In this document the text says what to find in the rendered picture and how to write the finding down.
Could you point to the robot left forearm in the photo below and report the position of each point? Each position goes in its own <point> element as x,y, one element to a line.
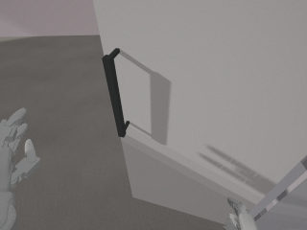
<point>8,215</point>

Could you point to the robot right hand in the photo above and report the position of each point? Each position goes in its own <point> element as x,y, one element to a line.
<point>244,221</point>

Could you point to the handle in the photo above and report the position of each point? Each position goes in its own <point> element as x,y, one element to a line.
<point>113,89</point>

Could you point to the robot left hand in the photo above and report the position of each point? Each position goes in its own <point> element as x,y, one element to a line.
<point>11,133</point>

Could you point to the fridge door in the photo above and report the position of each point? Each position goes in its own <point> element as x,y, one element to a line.
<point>216,95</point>

